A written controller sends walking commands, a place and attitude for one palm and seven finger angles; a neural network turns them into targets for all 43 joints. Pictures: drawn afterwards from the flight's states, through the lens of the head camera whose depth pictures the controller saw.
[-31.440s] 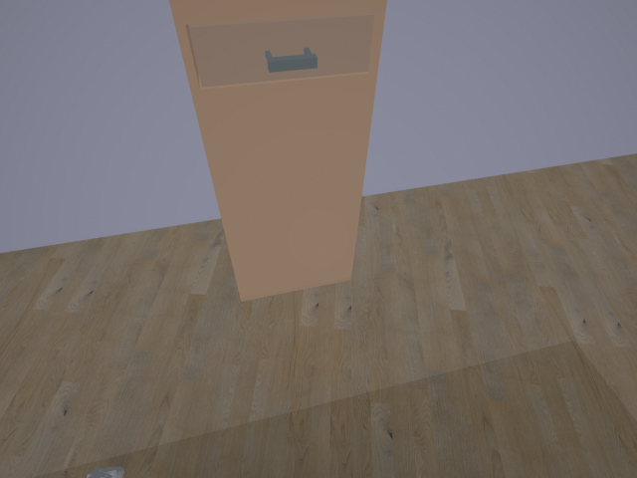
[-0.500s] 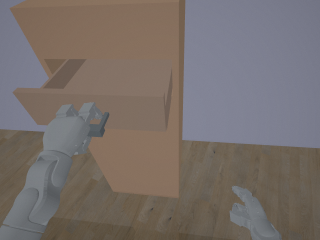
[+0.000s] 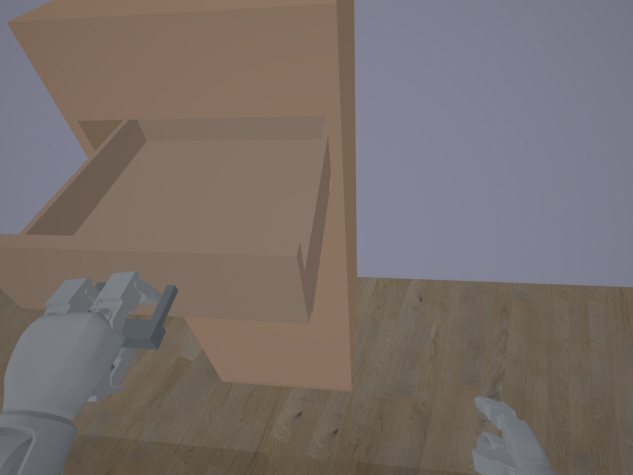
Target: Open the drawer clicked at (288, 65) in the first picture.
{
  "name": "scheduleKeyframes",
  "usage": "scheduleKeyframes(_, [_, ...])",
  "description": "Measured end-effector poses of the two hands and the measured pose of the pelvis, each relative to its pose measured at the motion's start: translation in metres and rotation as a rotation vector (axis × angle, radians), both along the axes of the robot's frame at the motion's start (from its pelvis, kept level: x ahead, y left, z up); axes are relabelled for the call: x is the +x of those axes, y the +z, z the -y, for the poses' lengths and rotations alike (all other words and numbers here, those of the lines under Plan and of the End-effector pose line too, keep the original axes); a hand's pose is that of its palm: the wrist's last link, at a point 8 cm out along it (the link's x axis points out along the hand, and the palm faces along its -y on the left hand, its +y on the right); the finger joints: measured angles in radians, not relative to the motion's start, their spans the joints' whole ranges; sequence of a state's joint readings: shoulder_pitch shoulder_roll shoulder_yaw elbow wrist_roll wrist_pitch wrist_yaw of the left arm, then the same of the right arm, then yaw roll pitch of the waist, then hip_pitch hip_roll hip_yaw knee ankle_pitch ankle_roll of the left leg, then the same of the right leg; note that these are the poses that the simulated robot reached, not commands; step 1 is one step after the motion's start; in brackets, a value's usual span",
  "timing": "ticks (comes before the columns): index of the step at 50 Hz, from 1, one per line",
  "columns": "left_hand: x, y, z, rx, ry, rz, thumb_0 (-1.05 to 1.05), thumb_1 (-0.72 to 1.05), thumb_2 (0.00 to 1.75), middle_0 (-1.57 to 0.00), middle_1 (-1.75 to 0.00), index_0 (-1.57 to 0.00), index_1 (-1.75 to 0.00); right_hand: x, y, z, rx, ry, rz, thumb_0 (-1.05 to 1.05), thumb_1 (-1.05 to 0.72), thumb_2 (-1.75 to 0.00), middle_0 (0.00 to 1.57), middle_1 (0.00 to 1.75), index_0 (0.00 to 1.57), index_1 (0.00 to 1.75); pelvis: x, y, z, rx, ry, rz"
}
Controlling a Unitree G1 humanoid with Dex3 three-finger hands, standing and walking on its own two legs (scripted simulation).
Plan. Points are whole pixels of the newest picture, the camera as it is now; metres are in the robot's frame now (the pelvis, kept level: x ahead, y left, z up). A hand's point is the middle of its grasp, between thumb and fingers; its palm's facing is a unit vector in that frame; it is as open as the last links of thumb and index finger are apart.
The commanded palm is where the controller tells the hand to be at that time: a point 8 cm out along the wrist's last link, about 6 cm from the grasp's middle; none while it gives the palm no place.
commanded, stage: pull the drawer open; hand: left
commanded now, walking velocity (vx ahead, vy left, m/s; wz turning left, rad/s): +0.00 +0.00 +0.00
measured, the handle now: (123, 313) +0.24 +0.24 +0.14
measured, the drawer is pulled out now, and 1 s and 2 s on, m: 0.27 0.30 0.30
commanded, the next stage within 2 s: open the thumb to release the handle in 0.32 s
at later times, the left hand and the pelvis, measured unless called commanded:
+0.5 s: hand (92, 400) +0.16 +0.23 +0.13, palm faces +0.12 -0.10 -0.99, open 7.7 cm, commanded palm +0.13 +0.24 +0.18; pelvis -0.02 +0.00 +0.00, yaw +2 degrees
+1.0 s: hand (88, 400) +0.15 +0.23 +0.13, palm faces +0.11 -0.10 -0.99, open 13.5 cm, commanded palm +0.12 +0.24 +0.17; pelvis -0.04 +0.00 +0.00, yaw +2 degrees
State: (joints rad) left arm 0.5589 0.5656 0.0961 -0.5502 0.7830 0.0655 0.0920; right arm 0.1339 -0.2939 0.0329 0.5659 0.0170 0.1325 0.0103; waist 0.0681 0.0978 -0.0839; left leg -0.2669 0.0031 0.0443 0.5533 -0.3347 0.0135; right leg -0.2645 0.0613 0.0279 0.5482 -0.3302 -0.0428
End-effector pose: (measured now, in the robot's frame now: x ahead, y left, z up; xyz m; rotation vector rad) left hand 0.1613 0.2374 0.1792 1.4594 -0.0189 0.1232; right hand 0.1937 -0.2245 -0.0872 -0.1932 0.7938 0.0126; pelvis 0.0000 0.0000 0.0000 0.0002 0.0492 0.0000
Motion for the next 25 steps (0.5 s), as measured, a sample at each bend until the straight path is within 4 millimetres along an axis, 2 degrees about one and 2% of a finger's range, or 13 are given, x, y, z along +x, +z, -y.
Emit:
scheduleKeyframes(10, [-0.034,0.000,0.001,0.004,0.016,0.007,0.03,0.58,0.71,-0.25,-1.25,-0.17,-1.25,0.005,0.008,-0.005,0.007,0.008,0.070,0.01,-0.91,-0.90,0.20,0.30,0.20,0.30,-0.009,-0.003,0.000,-0.002,0.002,0.013])
scheduleKeyframes(20, [-0.034,-0.001,0.001,0.009,0.011,0.019,0.02,0.57,0.73,-0.27,-1.26,-0.18,-1.24,0.006,0.012,-0.023,0.023,0.052,0.096,0.01,-0.91,-0.90,0.20,0.30,0.20,0.30,-0.018,-0.002,0.001,-0.003,0.011,0.041])
scheduleKeyframes(25, [-0.033,-0.001,0.001,0.009,0.013,0.027,0.02,0.55,0.74,-0.28,-1.27,-0.19,-1.25,0.001,0.008,-0.028,0.016,0.074,0.077,0.01,-0.91,-0.90,0.20,0.30,0.20,0.30,-0.024,-0.001,0.001,-0.004,0.030,0.055])
